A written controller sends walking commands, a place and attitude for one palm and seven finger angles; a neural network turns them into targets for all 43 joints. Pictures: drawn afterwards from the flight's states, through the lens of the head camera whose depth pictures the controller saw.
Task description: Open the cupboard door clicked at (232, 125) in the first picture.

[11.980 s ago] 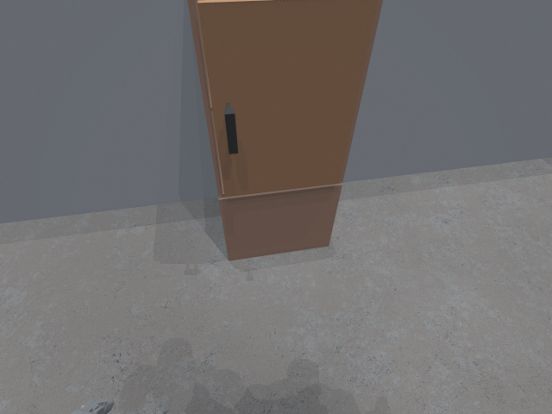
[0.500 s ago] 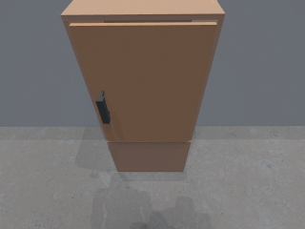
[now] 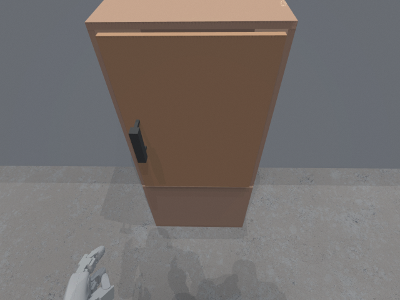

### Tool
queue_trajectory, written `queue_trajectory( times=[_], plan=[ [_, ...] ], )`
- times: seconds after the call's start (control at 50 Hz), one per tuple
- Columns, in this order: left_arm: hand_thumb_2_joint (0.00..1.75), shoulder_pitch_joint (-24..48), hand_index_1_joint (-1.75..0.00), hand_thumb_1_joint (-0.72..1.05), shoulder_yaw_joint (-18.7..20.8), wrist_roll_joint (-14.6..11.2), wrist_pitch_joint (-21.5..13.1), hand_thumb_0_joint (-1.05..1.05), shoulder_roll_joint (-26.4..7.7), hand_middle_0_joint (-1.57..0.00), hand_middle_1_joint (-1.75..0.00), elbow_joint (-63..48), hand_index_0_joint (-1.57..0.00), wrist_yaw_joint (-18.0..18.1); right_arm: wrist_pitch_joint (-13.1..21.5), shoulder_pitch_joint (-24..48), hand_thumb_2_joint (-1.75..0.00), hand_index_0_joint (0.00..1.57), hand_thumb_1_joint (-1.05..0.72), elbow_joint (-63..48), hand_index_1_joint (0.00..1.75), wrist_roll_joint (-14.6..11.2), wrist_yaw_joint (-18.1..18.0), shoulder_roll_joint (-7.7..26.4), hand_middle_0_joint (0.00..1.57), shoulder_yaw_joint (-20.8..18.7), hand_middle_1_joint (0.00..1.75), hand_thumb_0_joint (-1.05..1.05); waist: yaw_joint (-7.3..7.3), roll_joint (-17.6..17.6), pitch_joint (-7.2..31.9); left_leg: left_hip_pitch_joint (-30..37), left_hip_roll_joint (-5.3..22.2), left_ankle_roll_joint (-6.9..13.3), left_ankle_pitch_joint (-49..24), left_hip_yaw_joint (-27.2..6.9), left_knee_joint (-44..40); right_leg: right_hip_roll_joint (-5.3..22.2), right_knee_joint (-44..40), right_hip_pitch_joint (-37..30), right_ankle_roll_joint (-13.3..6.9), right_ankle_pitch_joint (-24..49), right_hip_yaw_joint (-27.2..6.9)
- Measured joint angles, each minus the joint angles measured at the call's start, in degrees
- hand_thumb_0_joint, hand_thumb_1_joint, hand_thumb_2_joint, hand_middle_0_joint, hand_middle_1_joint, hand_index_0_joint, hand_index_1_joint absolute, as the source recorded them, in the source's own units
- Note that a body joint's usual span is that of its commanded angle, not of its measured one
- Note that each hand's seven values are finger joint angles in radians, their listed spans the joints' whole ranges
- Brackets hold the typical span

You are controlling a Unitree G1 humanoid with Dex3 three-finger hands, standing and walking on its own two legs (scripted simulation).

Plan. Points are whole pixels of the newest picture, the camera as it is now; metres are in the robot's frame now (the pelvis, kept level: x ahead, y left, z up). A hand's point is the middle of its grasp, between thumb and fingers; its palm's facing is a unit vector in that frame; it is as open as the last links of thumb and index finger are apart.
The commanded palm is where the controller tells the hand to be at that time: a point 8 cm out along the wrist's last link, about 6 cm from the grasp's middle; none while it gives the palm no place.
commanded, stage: raise the hand with hooked fingers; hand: left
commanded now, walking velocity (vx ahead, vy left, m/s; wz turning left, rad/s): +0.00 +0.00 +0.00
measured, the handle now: (140, 141) +0.56 +0.22 -0.05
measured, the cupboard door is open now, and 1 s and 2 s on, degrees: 0 0 0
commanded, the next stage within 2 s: move the hooked fingers beside the handle in 1.96 s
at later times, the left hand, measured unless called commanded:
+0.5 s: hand (102, 288) +0.16 +0.20 -0.04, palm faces -0.02 -1.00 -0.08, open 9.9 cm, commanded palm +0.14 +0.27 -0.05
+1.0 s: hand (85, 266) +0.20 +0.26 -0.06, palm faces -0.02 -1.00 -0.04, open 12.8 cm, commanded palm +0.18 +0.32 -0.05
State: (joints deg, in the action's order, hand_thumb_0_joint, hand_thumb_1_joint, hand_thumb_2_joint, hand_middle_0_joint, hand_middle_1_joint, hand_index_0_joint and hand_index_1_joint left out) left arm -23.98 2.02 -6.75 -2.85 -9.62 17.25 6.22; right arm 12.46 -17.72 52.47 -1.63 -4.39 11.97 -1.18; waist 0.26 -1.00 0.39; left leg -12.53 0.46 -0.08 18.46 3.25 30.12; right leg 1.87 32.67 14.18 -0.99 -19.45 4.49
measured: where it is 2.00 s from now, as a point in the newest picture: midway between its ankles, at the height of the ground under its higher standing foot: outside the picture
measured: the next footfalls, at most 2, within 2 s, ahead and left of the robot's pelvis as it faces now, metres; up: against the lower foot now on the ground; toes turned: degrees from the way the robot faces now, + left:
none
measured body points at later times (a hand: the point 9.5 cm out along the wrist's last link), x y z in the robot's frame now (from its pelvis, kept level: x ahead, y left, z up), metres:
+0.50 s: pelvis -0.08 +0.00 -0.11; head -0.01 +0.02 +0.34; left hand +0.15 +0.26 -0.04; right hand +0.14 -0.22 -0.17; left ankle -0.03 +0.12 -0.73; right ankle -0.02 -0.10 -0.73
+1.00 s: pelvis -0.06 +0.03 -0.09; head +0.03 +0.06 +0.35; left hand +0.19 +0.31 -0.05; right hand +0.12 -0.22 -0.16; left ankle -0.03 +0.12 -0.73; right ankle -0.02 -0.10 -0.73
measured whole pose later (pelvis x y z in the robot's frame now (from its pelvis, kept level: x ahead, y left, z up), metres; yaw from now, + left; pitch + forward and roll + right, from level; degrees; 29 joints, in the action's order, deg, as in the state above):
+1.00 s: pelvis -0.06 +0.03 -0.09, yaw +0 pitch +17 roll -3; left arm -10.9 15.9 -17.3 -21.8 -17.8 9.3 -21.1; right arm 13.2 -13.2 31.2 -1.4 -3.8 15.1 -0.1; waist 0.8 0.1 6.7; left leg -55.3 1.6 2.7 30.3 1.2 68.8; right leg 2.5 64.7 53.3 0.6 -27.6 5.3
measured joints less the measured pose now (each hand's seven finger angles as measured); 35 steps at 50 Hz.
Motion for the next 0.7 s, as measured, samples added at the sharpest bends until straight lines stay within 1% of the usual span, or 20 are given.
queue_trajectory(
  times=[0.04,0.08,0.12,0.16,0.18,0.2,0.22,0.24,0.28,0.32,0.36,0.42,0.46,0.5,0.56,0.6,0.62,0.64,0.66,0.7],
  plan=[
    [0.88,3.23,-0.34,0.87,1.73,-0.64,-4.97,0.02,0.49,-0.20,-0.33,-4.41,-0.21,-1.73,1.41,1.78,-0.89,0.21,-0.92,-3.58,0.30,0.62,0.30,1.17,0.20,-0.94,0.30,0.02,0.96,-0.75,1.83,-4.34,-0.20,0.17,0.61,-0.64,3.38,0.43,2.82,3.83,0.07,-0.58,0.61],
    [0.86,6.81,-0.36,0.84,3.93,-1.72,-11.90,0.01,0.54,-0.20,-0.35,-5.02,-0.21,-5.25,2.06,4.25,-0.89,0.20,-0.92,-7.12,0.30,1.15,1.04,1.69,0.20,-1.52,0.30,0.02,1.22,-0.19,3.81,-9.99,-0.11,0.10,1.70,-0.36,7.76,0.65,7.49,9.76,-0.13,-1.66,0.26],
    [0.85,8.91,-0.38,0.80,5.64,-3.64,-19.13,0.01,0.38,-0.21,-0.38,-4.87,-0.21,-10.45,2.54,6.66,-0.89,0.20,-0.92,-10.59,0.30,1.55,2.10,1.71,0.20,-2.02,0.30,0.02,0.90,1.54,5.32,-16.02,0.31,-0.17,3.21,0.32,12.91,0.56,13.08,16.35,-0.52,-3.11,-0.53],
    [0.83,9.50,-0.41,0.76,6.72,-5.48,-25.73,0.00,0.31,-0.21,-0.40,-3.71,-0.21,-17.21,2.83,8.48,-0.89,0.20,-0.91,-14.28,0.30,1.55,3.29,2.05,0.20,-2.53,0.30,0.02,0.48,3.19,5.82,-21.47,0.83,-0.49,4.96,0.54,18.41,0.36,18.48,21.93,-1.08,-4.68,-0.87],
    [0.82,9.33,-0.42,0.74,7.08,-6.09,-28.23,0.00,0.24,-0.21,-0.42,-2.67,-0.21,-20.41,2.91,9.14,-0.89,0.20,-0.91,-16.07,0.30,1.42,3.69,2.46,0.20,-2.72,0.30,0.02,0.26,3.74,6.01,-24.15,1.01,-0.56,5.82,0.39,21.21,0.31,21.12,24.53,-1.27,-5.48,-0.83],
    [0.81,8.87,-0.43,0.71,7.39,-6.47,-29.76,0.00,0.10,-0.21,-0.43,-1.59,-0.21,-22.99,2.87,9.65,-0.89,0.20,-0.91,-17.77,0.30,1.25,3.91,2.94,0.20,-2.91,0.30,0.01,-0.04,4.15,6.25,-26.74,1.16,-0.58,6.73,0.19,23.95,0.27,23.67,27.04,-1.44,-6.27,-0.76],
    [0.80,8.18,-0.45,0.69,7.66,-6.78,-30.29,0.00,-0.11,-0.22,-0.44,-0.72,-0.22,-24.86,2.69,10.03,-0.89,0.20,-0.91,-19.35,0.30,1.07,3.96,3.41,0.20,-3.08,0.30,0.01,-0.36,4.51,6.45,-29.21,1.29,-0.72,7.54,0.00,26.58,0.29,26.11,29.39,-1.59,-7.05,-0.66],
    [0.80,7.42,-0.46,0.66,7.94,-7.09,-30.13,0.00,-0.36,-0.22,-0.46,-0.02,-0.22,-26.09,2.46,10.27,-0.90,0.20,-0.91,-20.81,0.30,0.92,3.88,3.86,0.20,-3.24,0.30,0.01,-0.74,4.77,6.56,-31.48,1.34,-0.78,8.38,-0.29,29.01,0.33,28.37,31.52,-1.72,-7.79,-0.48],
    [0.78,5.97,-0.49,0.62,8.73,-7.66,-28.95,0.00,-0.96,-0.22,-0.49,0.46,-0.23,-26.72,2.05,10.48,-0.90,0.20,-0.91,-23.12,0.30,0.66,3.48,4.48,0.20,-3.42,0.30,0.01,-1.53,5.00,6.51,-35.59,1.48,-0.75,9.66,-1.08,33.48,0.39,32.22,35.07,-1.83,-9.08,0.13],
    [0.76,4.72,-0.52,0.57,9.79,-8.14,-28.43,0.01,-1.38,-0.23,-0.52,-0.90,-0.23,-25.44,2.03,10.55,-0.90,0.20,-0.91,-24.24,0.30,0.63,2.76,4.51,0.20,-3.26,0.30,0.01,-2.16,4.62,6.11,-38.84,1.74,-0.83,10.76,-2.24,37.27,0.29,34.98,37.48,-2.03,-9.98,1.17],
    [0.74,4.00,-0.55,0.52,10.68,-8.65,-29.00,0.01,-2.04,-0.23,-0.55,-4.61,-0.23,-23.70,2.12,10.35,-0.90,0.20,-0.91,-24.22,0.30,0.83,1.90,3.91,0.20,-2.51,0.30,0.01,-2.72,4.11,5.94,-41.42,2.00,-0.87,11.65,-3.40,40.25,0.12,36.92,39.23,-2.20,-10.57,2.23],
    [0.71,4.84,-0.59,0.45,10.68,-9.44,-30.83,0.01,-3.37,-0.23,-0.59,-10.81,-0.23,-22.98,2.35,9.71,-0.90,0.20,-0.91,-22.55,0.30,1.03,1.04,2.40,0.20,-0.38,0.30,0.01,-3.00,2.89,6.01,-43.82,2.26,-0.81,12.45,-4.86,43.07,-0.12,38.31,40.51,-2.33,-10.90,3.59],
    [0.69,7.34,-0.62,0.40,9.94,-9.77,-30.54,0.01,-4.47,-0.23,-0.62,-12.60,-0.24,-24.55,2.26,9.09,-0.90,0.20,-0.91,-21.22,0.30,0.92,0.75,1.42,0.20,1.36,0.30,0.01,-2.71,1.63,6.04,-44.67,2.31,-0.68,12.58,-5.55,43.96,-0.21,38.37,40.74,-2.15,-10.76,4.22],
    [0.67,10.58,-0.65,0.36,9.28,-9.68,-27.78,0.01,-5.82,-0.24,-0.65,-12.02,-0.24,-26.72,1.73,8.31,-0.90,0.21,-0.91,-20.14,0.30,0.46,0.59,0.34,0.20,2.92,0.30,0.02,-2.01,0.64,6.14,-45.12,2.30,-0.45,12.39,-5.60,43.99,-0.24,37.97,40.98,-1.81,-10.33,4.25],
    [0.64,14.44,-0.70,0.29,9.26,-10.04,-19.79,0.01,-7.17,-0.24,-0.70,-8.58,-0.25,-29.03,0.26,6.52,-0.89,0.21,-0.91,-19.72,0.30,-0.25,0.39,-1.06,0.20,4.29,0.30,0.02,-0.51,-0.24,5.92,-44.55,2.25,0.15,11.60,-4.71,42.40,-0.26,36.33,40.69,-1.20,-9.20,3.40],
    [0.62,14.96,-0.73,0.24,10.20,-10.55,-14.80,0.01,-7.22,-0.25,-0.73,-6.89,-0.25,-28.76,-0.57,4.94,-0.89,0.21,-0.90,-20.03,0.30,-0.39,0.41,-1.47,0.20,4.47,0.30,0.02,0.51,-0.52,5.76,-43.58,2.20,0.66,10.99,-3.78,40.64,-0.27,34.71,40.10,-0.72,-8.33,2.53],
    [0.61,14.56,-0.74,0.22,10.92,-10.79,-13.31,0.01,-7.02,-0.25,-0.74,-6.65,-0.25,-27.97,-0.77,4.10,-0.89,0.21,-0.90,-20.16,0.30,-0.35,0.44,-1.54,0.20,4.31,0.30,0.02,0.89,-0.51,5.75,-43.05,2.21,0.90,10.72,-3.27,39.73,-0.30,33.88,39.79,-0.48,-7.92,2.05],
    [0.60,13.81,-0.76,0.19,11.71,-11.02,-12.71,0.01,-6.74,-0.25,-0.76,-6.80,-0.26,-26.90,-0.81,3.25,-0.89,0.21,-0.90,-20.21,0.30,-0.22,0.50,-1.53,0.21,4.01,0.30,0.02,1.11,-0.40,5.83,-42.54,2.23,1.11,10.50,-2.77,38.90,-0.35,33.13,39.51,-0.26,-7.56,1.59],
    [0.59,12.83,-0.77,0.17,12.49,-11.10,-12.89,0.01,-6.41,-0.26,-0.77,-7.35,-0.26,-25.63,-0.71,2.42,-0.89,0.21,-0.90,-20.19,0.30,-0.06,0.60,-1.44,0.21,3.59,0.30,0.02,1.20,-0.25,5.97,-42.11,2.24,1.28,10.35,-2.35,38.20,-0.39,32.48,39.26,-0.07,-7.28,1.18],
    [0.57,10.69,-0.80,0.13,13.69,-10.93,-15.17,0.01,-5.79,-0.26,-0.80,-9.01,-0.26,-23.05,-0.33,0.96,-0.89,0.21,-0.90,-19.94,0.30,0.38,0.95,-0.90,0.21,2.60,0.30,0.02,1.11,-0.01,6.35,-41.56,2.10,1.60,10.25,-1.83,37.29,-0.30,31.61,38.85,0.27,-7.01,0.69]
  ],
)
